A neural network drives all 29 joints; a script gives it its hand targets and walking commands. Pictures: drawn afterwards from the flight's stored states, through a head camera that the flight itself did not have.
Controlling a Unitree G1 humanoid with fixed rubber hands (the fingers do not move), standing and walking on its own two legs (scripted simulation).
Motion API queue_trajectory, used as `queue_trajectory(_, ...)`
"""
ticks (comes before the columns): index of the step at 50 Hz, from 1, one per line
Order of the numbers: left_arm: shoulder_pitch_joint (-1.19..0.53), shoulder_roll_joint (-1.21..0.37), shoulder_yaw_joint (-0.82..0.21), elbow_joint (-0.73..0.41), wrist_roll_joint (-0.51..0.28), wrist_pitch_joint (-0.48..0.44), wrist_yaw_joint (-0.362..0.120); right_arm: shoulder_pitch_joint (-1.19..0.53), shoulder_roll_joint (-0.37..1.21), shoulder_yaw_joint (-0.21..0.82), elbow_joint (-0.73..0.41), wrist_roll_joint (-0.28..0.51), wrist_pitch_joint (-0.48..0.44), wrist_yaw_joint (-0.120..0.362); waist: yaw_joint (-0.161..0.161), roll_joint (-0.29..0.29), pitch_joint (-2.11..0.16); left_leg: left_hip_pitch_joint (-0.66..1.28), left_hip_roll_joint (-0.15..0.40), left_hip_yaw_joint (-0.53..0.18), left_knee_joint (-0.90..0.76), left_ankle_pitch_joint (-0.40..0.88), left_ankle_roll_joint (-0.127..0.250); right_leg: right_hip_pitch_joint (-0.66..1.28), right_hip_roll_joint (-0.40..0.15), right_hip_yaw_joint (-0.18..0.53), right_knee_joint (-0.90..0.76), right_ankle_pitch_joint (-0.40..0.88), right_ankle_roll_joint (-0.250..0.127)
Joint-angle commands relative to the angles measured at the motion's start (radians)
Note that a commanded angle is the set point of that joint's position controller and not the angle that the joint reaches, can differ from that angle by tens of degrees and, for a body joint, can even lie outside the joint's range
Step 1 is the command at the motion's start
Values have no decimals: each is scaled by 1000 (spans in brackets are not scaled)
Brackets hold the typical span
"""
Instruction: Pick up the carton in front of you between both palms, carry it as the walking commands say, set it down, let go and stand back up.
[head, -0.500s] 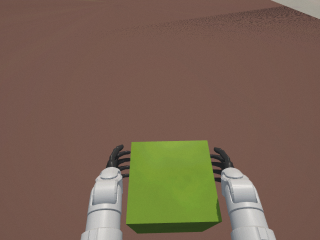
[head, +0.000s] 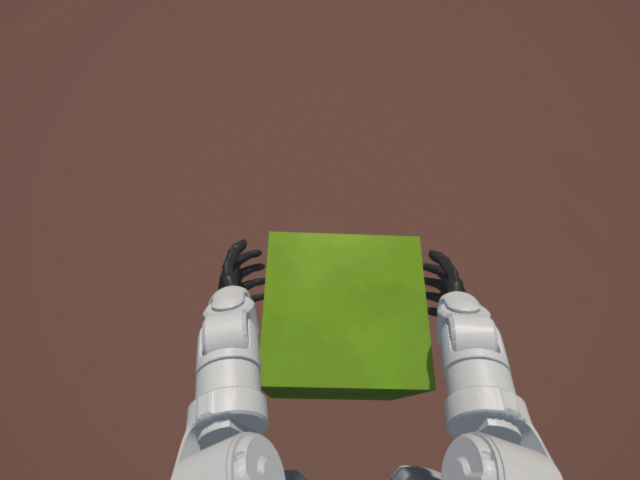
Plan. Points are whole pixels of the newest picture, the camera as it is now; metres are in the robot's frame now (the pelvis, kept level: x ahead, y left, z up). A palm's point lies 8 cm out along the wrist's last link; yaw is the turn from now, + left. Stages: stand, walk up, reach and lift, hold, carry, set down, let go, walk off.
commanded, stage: set down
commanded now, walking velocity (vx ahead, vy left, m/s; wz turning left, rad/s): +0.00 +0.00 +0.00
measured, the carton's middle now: (337, 326) +0.34 +0.01 -0.10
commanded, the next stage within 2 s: none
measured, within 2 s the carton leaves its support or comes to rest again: rests again in 1.72 s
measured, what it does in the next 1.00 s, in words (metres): lowers itself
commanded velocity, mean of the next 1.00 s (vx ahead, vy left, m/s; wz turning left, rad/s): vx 0.00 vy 0.00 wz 0.00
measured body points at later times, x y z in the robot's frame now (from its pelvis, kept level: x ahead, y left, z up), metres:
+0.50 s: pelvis -0.04 -0.01 -0.13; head +0.19 -0.02 +0.25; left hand +0.39 +0.14 -0.20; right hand +0.40 -0.15 -0.22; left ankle +0.04 +0.10 -0.72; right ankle +0.04 -0.09 -0.72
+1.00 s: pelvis -0.07 -0.01 -0.26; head +0.23 -0.03 +0.07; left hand +0.41 +0.13 -0.37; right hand +0.45 -0.16 -0.38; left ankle +0.03 +0.10 -0.72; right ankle +0.04 -0.09 -0.72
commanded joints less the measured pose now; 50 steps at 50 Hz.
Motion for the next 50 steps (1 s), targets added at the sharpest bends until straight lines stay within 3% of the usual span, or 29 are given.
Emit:
queue_trajectory(1, -327, -661, -253, 160, -61, -137, -163, -493, 546, 297, 36, 78, -185, 182, 8, -54, -311, -128, -67, -196, 15, 188, -20, -95, 84, 179, 36, 149, -11)
queue_trajectory(6, -360, -711, -382, 144, -101, -297, -153, -575, 573, 430, 51, 149, -338, 204, 37, -6, -523, -267, -77, -191, 162, 334, -48, -230, 87, 219, 164, 286, -5)
queue_trajectory(9, -500, -722, -529, 44, -176, -373, -121, -614, 575, 502, 94, 195, -409, 208, -20, -26, -764, -242, -86, -205, 271, 393, -62, -316, 99, 204, 258, 317, 3)
queue_trajectory(10, -519, -709, -533, 48, -183, -382, -114, -664, 596, 532, 68, 224, -428, 200, 35, -69, -846, -322, -96, -191, 303, 377, -52, -311, 100, 209, 289, 326, 3)
queue_trajectory(12, -494, -788, -600, 46, -213, -400, -97, -631, 594, 611, 49, 250, -449, 193, -23, -43, -992, -362, -104, -199, 382, 386, -56, -333, 97, 209, 374, 408, 7)
queue_trajectory(13, -467, -759, -592, 61, -187, -408, -93, -740, 613, 647, 10, 293, -454, 189, 74, -50, -1033, -443, -111, -180, 394, 360, -59, -354, 99, 208, 383, 367, 17)
queue_trajectory(15, -473, -787, -657, 41, -238, -404, -82, -707, 586, 688, -38, 303, -448, 175, 5, -100, -1235, -486, -130, -168, 473, 388, -50, -304, 93, 207, 453, 439, 30)
queue_trajectory(17, -571, -736, -712, -58, -256, -399, -91, -761, 611, 723, -52, 339, -425, 164, 53, -72, -1304, -576, -140, -147, 533, 335, -61, -388, 95, 209, 507, 383, 36)
queue_trajectory(19, -661, -756, -695, -37, -281, -362, -110, -831, 642, 690, -23, 326, -394, 151, -9, -88, -1234, -768, -142, -127, 560, 128, -79, -448, 102, 191, 546, 242, 40)
queue_trajectory(21, -682, -733, -665, 37, -274, -317, -141, -812, 645, 680, 36, 332, -349, 143, 29, -64, -1113, -939, -144, -108, 588, 1, -73, -466, 74, 256, 539, 124, 33)
queue_trajectory(22, -671, -819, -656, 85, -272, -286, -151, -834, 648, 637, 48, 286, -332, 144, -16, -56, -1104, -936, -146, -118, 589, -50, -77, -515, 101, 211, 556, 53, 34)
queue_trajectory(25, -648, -815, -531, 216, -242, -224, -174, -798, 667, 540, 152, 228, -271, 165, -46, -98, -1004, -994, -137, -127, 630, -70, -69, -668, 106, 177, 590, 8, 35)
queue_trajectory(27, -673, -830, -540, 204, -234, -212, -167, -823, 637, 507, 173, 242, -265, 193, -15, 27, -1026, -1069, -149, -109, 655, -38, -92, -736, 116, 197, 633, 38, 13)
queue_trajectory(29, -650, -814, -489, 236, -234, -214, -142, -837, 626, 512, 216, 264, -259, 213, 16, 5, -1001, -1093, -154, -104, 682, -4, -95, -823, 119, 190, 653, 50, 12)
queue_trajectory(30, -657, -791, -503, 200, -244, -216, -126, -811, 637, 510, 222, 249, -249, 209, -21, -68, -1109, -990, -143, -145, 690, -5, -87, -829, 133, 153, 701, 51, 33)
queue_trajectory(31, -662, -833, -475, 248, -232, -218, -116, -800, 590, 514, 232, 260, -270, 215, -4, 24, -1021, -1053, -153, -123, 734, 55, -99, -878, 117, 180, 715, 107, 7)
queue_trajectory(32, -638, -855, -526, 169, -267, -245, -102, -848, 620, 551, 184, 288, -284, 219, 39, -58, -1138, -1032, -164, -132, 729, 138, -99, -870, 140, 161, 732, 160, 21)
queue_trajectory(33, -687, -842, -525, 167, -278, -258, -90, -830, 604, 525, 235, 277, -285, 222, -12, -88, -1125, -1054, -156, -158, 749, 119, -104, -917, 128, 137, 773, 152, 20)
queue_trajectory(34, -659, -810, -518, 185, -257, -266, -85, -806, 622, 537, 219, 322, -300, 219, 42, -45, -1147, -1021, -159, -125, 779, 147, -102, -908, 122, 170, 768, 167, 10)
queue_trajectory(35, -691, -779, -510, 160, -281, -281, -79, -899, 643, 580, 179, 342, -312, 218, 68, -133, -1160, -1042, -159, -149, 777, 188, -87, -957, 131, 140, 801, 177, 33)
queue_trajectory(36, -764, -772, -535, 125, -277, -281, -69, -944, 570, 541, 194, 327, -313, 213, 32, -58, -1141, -1090, -158, -124, 825, 105, -105, -988, 123, 152, 828, 125, 22)
queue_trajectory(37, -794, -773, -544, 126, -299, -284, -59, -995, 594, 618, 113, 346, -316, 207, 47, -156, -1194, -1102, -173, -121, 839, 96, -99, -960, 136, 145, 811, 121, 42)
queue_trajectory(40, -879, -674, -532, 66, -308, -302, -63, -1049, 547, 607, 175, 336, -321, 166, 51, -216, -1145, -1237, -170, -112, 885, -8, -81, -948, 116, 145, 860, 51, 51)
queue_trajectory(42, -946, -698, -560, 91, -336, -296, -57, -1115, 530, 626, 144, 358, -336, 143, -10, -196, -1217, -1252, -179, -87, 938, -26, -85, -906, 123, 146, 874, 36, 52)
queue_trajectory(44, -972, -682, -540, 124, -323, -291, -58, -1156, 521, 611, 148, 356, -337, 129, 28, -163, -1275, -1302, -183, -69, 968, -62, -92, -871, 131, 160, 920, 25, 58)
queue_trajectory(45, -959, -698, -506, 203, -316, -265, -66, -1145, 450, 568, 270, 339, -318, 129, 18, -75, -1165, -1332, -175, -53, 959, -123, -104, -906, 129, 173, 912, -57, 29)
queue_trajectory(47, -949, -704, -481, 246, -325, -253, -74, -1107, 489, 558, 297, 347, -307, 131, -14, -79, -1163, -1317, -171, -64, 988, -156, -96, -1004, 141, 144, 946, -81, 36)
queue_trajectory(49, -967, -728, -547, 169, -326, -264, -71, -1110, 542, 596, 228, 386, -322, 143, 52, -50, -1279, -1282, -175, -44, 1020, -52, -105, -984, 144, 152, 991, 25, 47)
queue_trajectory(50, -1017, -751, -565, 148, -352, -261, -59, -1158, 476, 569, 263, 367, -314, 149, -7, 9, -1314, -1339, -176, -36, 1062, -61, -128, -969, 139, 172, 1015, 15, 34)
